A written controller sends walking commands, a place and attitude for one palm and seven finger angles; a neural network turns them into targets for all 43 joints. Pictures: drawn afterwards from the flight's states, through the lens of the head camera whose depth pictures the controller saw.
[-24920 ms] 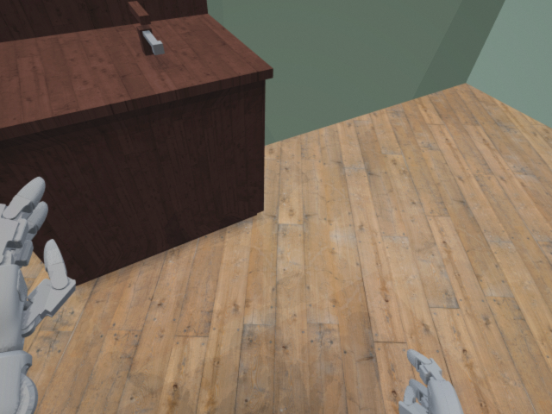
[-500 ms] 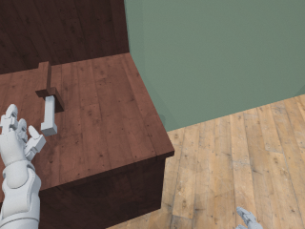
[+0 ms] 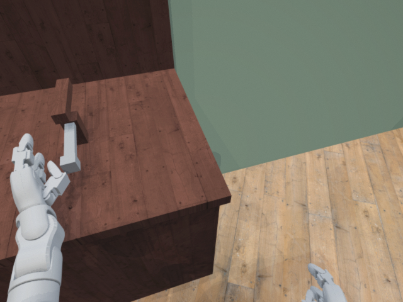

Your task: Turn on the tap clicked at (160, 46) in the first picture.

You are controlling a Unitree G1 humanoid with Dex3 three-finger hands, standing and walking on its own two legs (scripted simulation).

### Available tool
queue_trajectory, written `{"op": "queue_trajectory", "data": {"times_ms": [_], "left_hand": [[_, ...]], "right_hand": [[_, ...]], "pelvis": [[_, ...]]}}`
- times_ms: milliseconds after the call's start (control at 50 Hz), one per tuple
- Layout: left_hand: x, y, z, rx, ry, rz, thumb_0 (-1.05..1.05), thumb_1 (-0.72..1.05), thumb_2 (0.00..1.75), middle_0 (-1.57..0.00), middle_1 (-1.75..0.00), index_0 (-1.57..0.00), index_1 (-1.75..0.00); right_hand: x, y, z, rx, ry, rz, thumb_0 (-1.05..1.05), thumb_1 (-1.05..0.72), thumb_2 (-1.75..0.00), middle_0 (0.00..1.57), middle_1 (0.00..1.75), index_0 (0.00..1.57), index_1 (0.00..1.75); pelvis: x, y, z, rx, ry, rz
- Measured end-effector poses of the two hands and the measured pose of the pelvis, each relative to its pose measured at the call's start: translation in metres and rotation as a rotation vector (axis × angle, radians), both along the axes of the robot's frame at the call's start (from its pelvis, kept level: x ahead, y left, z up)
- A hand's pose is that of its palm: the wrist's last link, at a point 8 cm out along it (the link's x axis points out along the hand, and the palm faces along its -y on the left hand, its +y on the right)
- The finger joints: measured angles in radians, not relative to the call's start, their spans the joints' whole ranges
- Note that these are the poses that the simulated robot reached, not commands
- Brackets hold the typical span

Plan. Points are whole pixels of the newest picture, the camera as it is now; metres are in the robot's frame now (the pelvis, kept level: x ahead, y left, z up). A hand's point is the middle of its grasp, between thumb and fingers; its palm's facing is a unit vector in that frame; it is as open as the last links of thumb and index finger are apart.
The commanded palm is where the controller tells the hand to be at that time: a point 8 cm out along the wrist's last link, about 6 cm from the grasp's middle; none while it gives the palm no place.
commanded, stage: push the lever round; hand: left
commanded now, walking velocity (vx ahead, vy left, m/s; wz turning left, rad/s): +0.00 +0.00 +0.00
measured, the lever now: (70, 163) +0.35 +0.29 +0.10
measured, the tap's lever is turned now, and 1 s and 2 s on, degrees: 3 25 48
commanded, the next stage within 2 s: none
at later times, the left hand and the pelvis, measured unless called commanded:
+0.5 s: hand (75, 174) +0.32 +0.27 +0.10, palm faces +0.57 -0.82 -0.07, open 7.7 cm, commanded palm +0.28 +0.30 +0.09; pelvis +0.00 +0.00 +0.00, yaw +0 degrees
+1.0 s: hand (99, 167) +0.34 +0.23 +0.09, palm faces +0.64 -0.77 -0.06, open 7.7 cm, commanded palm +0.30 +0.26 +0.09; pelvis +0.00 +0.00 +0.00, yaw +1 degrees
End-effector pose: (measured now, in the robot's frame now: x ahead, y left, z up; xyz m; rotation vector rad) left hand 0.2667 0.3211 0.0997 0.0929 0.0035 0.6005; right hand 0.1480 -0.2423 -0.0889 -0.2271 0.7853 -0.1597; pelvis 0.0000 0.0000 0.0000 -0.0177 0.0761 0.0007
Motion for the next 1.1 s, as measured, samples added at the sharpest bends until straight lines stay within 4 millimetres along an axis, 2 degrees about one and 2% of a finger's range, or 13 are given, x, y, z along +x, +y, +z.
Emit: {"op": "queue_trajectory", "data": {"times_ms": [280,500,820,1100], "left_hand": [[0.002,-0.009,0.001,-0.002,-0.009,-0.006,0.02,0.92,0.91,-0.16,-0.15,-0.15,-0.15],[0.005,-0.019,0.0,-0.009,-0.017,0.001,0.02,0.92,0.91,-0.16,-0.15,-0.15,-0.15],[0.019,-0.04,-0.005,-0.032,-0.006,0.068,0.01,0.91,0.9,-0.16,-0.15,-0.15,-0.15],[0.036,-0.067,-0.006,-0.04,0.016,0.121,0.01,0.92,0.91,-0.16,-0.15,-0.15,-0.15]], "right_hand": [[-0.01,-0.009,-0.005,0.001,0.036,-0.02,0.01,-0.9,-0.9,0.2,0.29,0.2,0.3],[-0.004,-0.008,-0.004,0.003,0.019,-0.012,0.01,-0.9,-0.9,0.2,0.29,0.2,0.3],[0.005,0.002,-0.004,0.012,0.034,0.013,0.01,-0.9,-0.9,0.2,0.29,0.2,0.3],[0.007,0.005,-0.007,0.01,0.079,0.015,0.01,-0.9,-0.9,0.2,0.29,0.2,0.3]], "pelvis": [[0.001,-0.004,0.0,0.002,-0.001,-0.002],[0.0,-0.004,0.0,0.001,-0.002,0.001],[0.001,-0.003,-0.001,0.0,0.001,0.006],[0.002,-0.002,-0.001,0.0,0.002,0.01]]}}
